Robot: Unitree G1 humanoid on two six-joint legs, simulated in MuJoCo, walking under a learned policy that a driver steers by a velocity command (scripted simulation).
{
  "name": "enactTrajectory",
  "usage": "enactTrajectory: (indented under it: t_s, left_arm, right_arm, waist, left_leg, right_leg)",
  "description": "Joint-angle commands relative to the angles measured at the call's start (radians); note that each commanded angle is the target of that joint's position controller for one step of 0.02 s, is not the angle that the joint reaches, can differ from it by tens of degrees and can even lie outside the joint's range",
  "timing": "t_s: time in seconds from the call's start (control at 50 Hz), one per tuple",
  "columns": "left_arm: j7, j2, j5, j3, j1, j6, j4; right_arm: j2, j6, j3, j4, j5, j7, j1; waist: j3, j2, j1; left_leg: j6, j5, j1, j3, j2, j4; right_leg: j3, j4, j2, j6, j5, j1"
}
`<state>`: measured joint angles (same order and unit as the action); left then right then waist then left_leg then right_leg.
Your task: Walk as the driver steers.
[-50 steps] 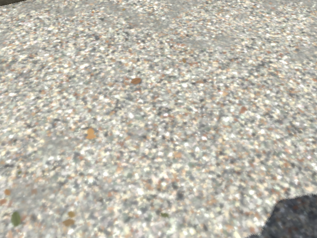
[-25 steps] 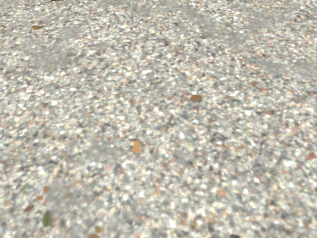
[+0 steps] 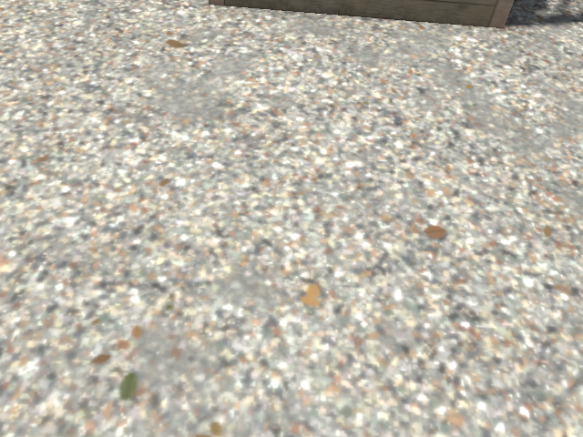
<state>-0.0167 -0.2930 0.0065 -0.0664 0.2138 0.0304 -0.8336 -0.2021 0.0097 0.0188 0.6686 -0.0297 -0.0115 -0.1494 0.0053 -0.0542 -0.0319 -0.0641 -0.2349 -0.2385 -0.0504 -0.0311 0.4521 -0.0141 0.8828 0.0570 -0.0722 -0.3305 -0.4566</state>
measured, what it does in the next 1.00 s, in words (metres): walks ahead, turning right: right foot, then left foot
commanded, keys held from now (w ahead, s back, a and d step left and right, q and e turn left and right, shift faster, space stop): e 0.42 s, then w+e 0.24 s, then w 0.02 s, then w+q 0.26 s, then q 0.06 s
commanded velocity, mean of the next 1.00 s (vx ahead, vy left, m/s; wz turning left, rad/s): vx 0.18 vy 0.00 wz -0.31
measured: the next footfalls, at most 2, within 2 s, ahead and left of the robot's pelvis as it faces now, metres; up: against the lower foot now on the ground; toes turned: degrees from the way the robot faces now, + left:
right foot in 0.30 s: -0.01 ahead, -0.14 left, +0.00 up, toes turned -12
left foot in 0.86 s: +0.20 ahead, +0.02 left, +0.00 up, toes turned -25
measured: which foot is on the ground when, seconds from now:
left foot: down 0.00-0.30, up 0.32-0.84, down 0.86-1.00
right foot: up 0.00-0.28, down 0.30-0.88, up 0.90-1.00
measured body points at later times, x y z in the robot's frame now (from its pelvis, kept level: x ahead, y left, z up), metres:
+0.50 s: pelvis -0.02 -0.06 +0.00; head +0.01 -0.10 +0.45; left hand +0.18 +0.18 -0.08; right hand +0.05 -0.38 -0.11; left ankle +0.02 +0.10 -0.65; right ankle -0.05 -0.13 -0.74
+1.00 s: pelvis +0.14 -0.05 +0.00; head +0.17 -0.04 +0.45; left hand +0.35 +0.16 -0.11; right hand +0.14 -0.35 -0.10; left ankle +0.17 +0.04 -0.74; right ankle +0.05 -0.16 -0.67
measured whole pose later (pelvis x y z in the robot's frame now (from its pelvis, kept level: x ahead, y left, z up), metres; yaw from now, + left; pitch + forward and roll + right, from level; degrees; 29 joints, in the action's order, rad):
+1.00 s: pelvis +0.14 -0.05 +0.00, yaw -20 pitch +2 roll +0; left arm 0.00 -0.30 0.00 -0.04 0.27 -0.08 -0.69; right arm -0.27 0.09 0.06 0.75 0.01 0.03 -0.29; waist -0.01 -0.04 0.01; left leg -0.06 -0.23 -0.22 0.06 -0.07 0.41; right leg -0.05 1.05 -0.01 0.02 -0.36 -0.44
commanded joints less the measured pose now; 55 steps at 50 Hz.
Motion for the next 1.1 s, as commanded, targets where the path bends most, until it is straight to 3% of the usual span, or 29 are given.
enactTrajectory:
  t_s: [0.02, 0.1, 0.18, 0.24, 0.28, 0.3, 0.32, 0.34, 0.36, 0.38, 0.4, 0.42, 0.46, 0.5, 0.52, 0.66, 0.76, 0.8, 0.84, 0.86, 0.88, 0.9, 0.92, 0.94, 0.96, 0.98, 1.02, 1.04, 1.1]
  left_arm:
    - [0.001, -0.092, 0.007, -0.012, -0.073, -0.009, 0.100]
    - [0.000, -0.081, 0.012, -0.014, -0.066, 0.001, 0.123]
    - [0.010, -0.059, 0.017, -0.013, -0.046, 0.005, 0.137]
    - [0.028, -0.055, 0.020, -0.016, -0.024, 0.008, 0.148]
    - [0.032, -0.075, 0.013, -0.027, 0.029, 0.009, 0.140]
    - [0.020, -0.159, 0.008, -0.052, 0.054, 0.008, 0.146]
    - [0.008, -0.270, -0.003, -0.074, 0.069, 0.003, 0.171]
    - [0.019, -0.241, -0.038, -0.065, 0.104, -0.020, 0.184]
    - [0.024, -0.219, -0.037, -0.057, 0.050, -0.040, 0.191]
    - [0.019, -0.197, -0.015, -0.054, -0.016, -0.048, 0.200]
    - [0.014, -0.166, 0.004, -0.043, -0.052, -0.047, 0.210]
    - [0.007, -0.157, 0.012, -0.036, -0.068, -0.044, 0.216]
    - [-0.001, -0.149, 0.016, -0.035, -0.009, -0.040, 0.211]
    - [-0.005, -0.145, 0.014, -0.033, 0.031, -0.045, 0.211]
    - [-0.008, -0.151, 0.010, -0.034, 0.043, -0.050, 0.209]
    - [-0.008, -0.188, 0.013, -0.047, 0.079, -0.066, 0.205]
    - [0.009, -0.166, 0.009, -0.035, 0.111, -0.076, 0.187]
    - [0.016, -0.156, 0.009, -0.029, 0.109, -0.076, 0.182]
    - [0.016, -0.127, 0.001, -0.017, 0.106, -0.077, 0.181]
    - [0.014, -0.091, -0.009, -0.003, 0.085, -0.083, 0.193]
    - [0.008, -0.061, -0.002, 0.006, 0.103, -0.101, 0.234]
    - [0.001, -0.115, 0.005, -0.003, 0.071, -0.118, 0.252]
    - [0.007, -0.158, 0.023, -0.015, 0.037, -0.131, 0.252]
    - [0.014, -0.142, 0.021, -0.010, 0.007, -0.139, 0.247]
    - [0.020, -0.127, 0.003, -0.008, -0.022, -0.146, 0.253]
    - [0.023, -0.126, -0.017, -0.013, -0.035, -0.149, 0.257]
    - [0.028, -0.091, -0.034, -0.007, -0.032, -0.146, 0.258]
    - [0.026, -0.073, -0.034, -0.002, -0.039, -0.141, 0.259]
    - [0.021, -0.039, -0.022, 0.012, -0.117, -0.125, 0.271]
  right_arm:
    - [-0.206, 0.001, 0.062, -0.034, 0.006, -0.017, -0.005]
    - [-0.216, -0.015, 0.076, -0.020, 0.018, -0.024, -0.010]
    - [-0.219, -0.022, 0.086, -0.018, 0.021, -0.028, 0.030]
    - [-0.231, -0.031, 0.095, -0.012, 0.036, -0.032, 0.052]
    - [-0.226, -0.036, 0.098, 0.010, 0.053, -0.033, 0.033]
    - [-0.185, -0.032, 0.090, 0.011, 0.034, -0.028, 0.009]
    - [-0.129, -0.024, 0.068, -0.044, -0.014, -0.021, 0.067]
    - [-0.162, -0.014, 0.078, -0.063, 0.002, -0.023, 0.139]
    - [-0.196, -0.015, 0.089, -0.054, 0.030, -0.021, 0.137]
    - [-0.206, -0.019, 0.096, -0.034, 0.033, -0.025, 0.108]
    - [-0.213, -0.023, 0.099, -0.017, 0.023, -0.032, 0.091]
    - [-0.211, -0.025, 0.101, -0.011, 0.016, -0.036, 0.069]
    - [-0.197, -0.014, 0.099, -0.006, 0.023, -0.024, 0.034]
    - [-0.197, 0.001, 0.099, -0.017, 0.035, -0.015, 0.081]
    - [-0.199, 0.010, 0.099, -0.026, 0.038, -0.013, 0.109]
    - [-0.177, 0.083, 0.089, -0.033, 0.042, 0.015, 0.165]
    - [-0.174, 0.112, 0.073, -0.034, 0.052, 0.040, 0.166]
    - [-0.180, 0.118, 0.071, -0.027, 0.054, 0.043, 0.130]
    - [-0.200, 0.118, 0.080, 0.006, 0.050, 0.037, 0.016]
    - [-0.237, 0.119, 0.090, 0.027, 0.047, 0.031, -0.099]
    - [-0.354, 0.115, 0.119, 0.046, 0.038, 0.033, -0.208]
    - [-0.327, 0.111, 0.116, 0.066, 0.050, 0.046, -0.270]
    - [-0.265, 0.111, 0.093, 0.061, 0.058, 0.049, -0.236]
    - [-0.232, 0.104, 0.082, 0.043, 0.047, 0.047, -0.206]
    - [-0.215, 0.094, 0.075, 0.030, 0.040, 0.043, -0.173]
    - [-0.205, 0.087, 0.068, 0.018, 0.037, 0.035, -0.147]
    - [-0.214, 0.072, 0.066, 0.011, 0.036, 0.021, -0.122]
    - [-0.232, 0.065, 0.071, 0.013, 0.038, 0.012, -0.118]
    - [-0.273, 0.037, 0.089, 0.028, 0.054, -0.012, -0.145]
  waist:
    - [-0.053, 0.187, 0.054]
    - [-0.029, 0.155, 0.067]
    - [-0.074, 0.156, 0.051]
    - [-0.101, 0.174, 0.027]
    - [-0.108, 0.161, -0.004]
    - [-0.113, 0.001, 0.011]
    - [-0.088, -0.258, 0.016]
    - [-0.160, -0.145, -0.058]
    - [-0.117, -0.065, -0.023]
    - [-0.086, -0.022, 0.013]
    - [-0.075, -0.008, 0.026]
    - [-0.078, -0.020, 0.042]
    - [-0.112, -0.034, 0.037]
    - [-0.057, -0.056, 0.008]
    - [-0.024, -0.071, -0.002]
    - [0.008, -0.092, -0.032]
    - [0.010, -0.097, -0.053]
    - [0.013, -0.094, -0.025]
    - [-0.029, -0.078, 0.032]
    - [-0.094, -0.011, 0.085]
    - [-0.157, 0.249, 0.090]
    - [-0.126, 0.337, 0.122]
    - [-0.021, 0.241, 0.106]
    - [0.013, 0.180, 0.099]
    - [0.050, 0.137, 0.086]
    - [0.048, 0.120, 0.066]
    - [0.009, 0.145, 0.038]
    - [-0.005, 0.150, 0.035]
    - [-0.035, 0.162, 0.053]
  left_leg:
    - [-0.180, 0.367, 0.106, 0.182, 0.304, -0.119]
    - [-0.219, 0.403, 0.160, 0.234, 0.370, -0.113]
    - [-0.207, 0.538, 0.184, 0.172, 0.368, -0.078]
    - [-0.166, 0.530, 0.181, 0.113, 0.355, -0.029]
    - [-0.073, 0.365, 0.104, 0.032, 0.301, 0.068]
    - [0.025, 0.139, -0.079, -0.065, 0.222, 0.255]
    - [0.126, -0.402, -0.402, -0.100, 0.056, 0.526]
    - [0.128, -0.481, -0.447, 0.071, 0.028, 0.696]
    - [0.118, -0.398, -0.471, 0.111, 0.050, 0.752]
    - [0.115, -0.300, -0.484, 0.120, 0.063, 0.738]
    - [0.120, -0.240, -0.481, 0.128, 0.073, 0.717]
    - [0.130, -0.183, -0.442, 0.125, 0.065, 0.721]
    - [0.133, -0.086, -0.426, 0.113, 0.056, 0.682]
    - [0.127, -0.026, -0.476, 0.119, 0.057, 0.562]
    - [0.129, -0.010, -0.493, 0.125, 0.054, 0.493]
    - [0.132, 0.046, -0.349, 0.130, 0.023, 0.166]
    - [0.082, 0.058, -0.226, 0.082, 0.040, 0.079]
    - [0.044, 0.063, -0.150, 0.058, 0.037, 0.022]
    - [0.002, 0.059, 0.019, 0.064, 0.023, -0.006]
    - [-0.050, 0.032, 0.171, 0.180, 0.104, -0.025]
    - [-0.191, -0.053, 0.401, 0.508, 0.270, -0.102]
    - [-0.282, -0.231, 0.463, 0.800, 0.382, -0.216]
    - [-0.262, -0.291, 0.408, 0.769, 0.378, -0.225]
    - [-0.235, -0.258, 0.361, 0.670, 0.328, -0.228]
    - [-0.218, -0.091, 0.303, 0.591, 0.290, -0.234]
    - [-0.200, 0.129, 0.261, 0.518, 0.260, -0.226]
    - [-0.184, 0.514, 0.188, 0.397, 0.208, -0.199]
    - [-0.179, 0.635, 0.156, 0.350, 0.187, -0.183]
    - [-0.131, 0.700, 0.061, 0.284, 0.130, -0.137]
  right_leg:
    - [-0.002, -0.057, 0.004, -0.002, -0.067, 0.000]
    - [0.001, -0.020, 0.011, 0.004, -0.156, -0.065]
    - [0.041, -0.074, -0.004, 0.020, -0.153, 0.001]
    - [0.083, -0.227, -0.029, 0.055, -0.059, 0.092]
    - [0.087, -0.454, -0.061, 0.111, 0.172, 0.243]
    - [-0.098, -0.511, 0.053, 0.171, 0.433, 0.401]
    - [-0.445, -0.491, 0.304, 0.343, 0.863, 0.524]
    - [-0.494, -0.523, 0.358, 0.460, 0.793, 0.484]
    - [-0.408, -0.532, 0.297, 0.423, 0.709, 0.462]
    - [-0.339, -0.526, 0.235, 0.361, 0.635, 0.438]
    - [-0.311, -0.528, 0.205, 0.325, 0.613, 0.423]
    - [-0.285, -0.532, 0.178, 0.314, 0.634, 0.393]
    - [-0.294, -0.586, 0.139, 0.313, 0.326, 0.408]
    - [-0.359, -0.665, 0.132, 0.312, -0.042, 0.417]
    - [-0.386, -0.689, 0.135, 0.312, -0.103, 0.418]
    - [-0.406, -0.669, 0.108, 0.309, -0.055, 0.344]
    - [-0.409, -0.640, 0.137, 0.302, -0.039, 0.320]
    - [-0.396, -0.608, 0.137, 0.288, 0.013, 0.312]
    - [-0.344, -0.510, 0.098, 0.254, 0.152, 0.275]
    - [-0.262, -0.328, 0.046, 0.215, 0.229, 0.205]
    - [-0.093, -0.007, -0.098, 0.133, 0.138, -0.050]
    - [-0.089, 0.205, -0.125, 0.093, -0.205, -0.291]
    - [-0.116, 0.284, -0.066, 0.106, -0.177, -0.388]
    - [-0.105, 0.297, -0.035, 0.112, -0.100, -0.394]
    - [-0.088, 0.252, -0.020, 0.104, -0.041, -0.389]
    - [-0.080, 0.197, -0.002, 0.090, -0.001, -0.345]
    - [-0.039, 0.099, -0.015, 0.046, 0.022, -0.237]
    - [-0.017, 0.044, -0.035, 0.026, 0.039, -0.198]
    - [0.008, -0.142, -0.092, 0.007, 0.189, -0.066]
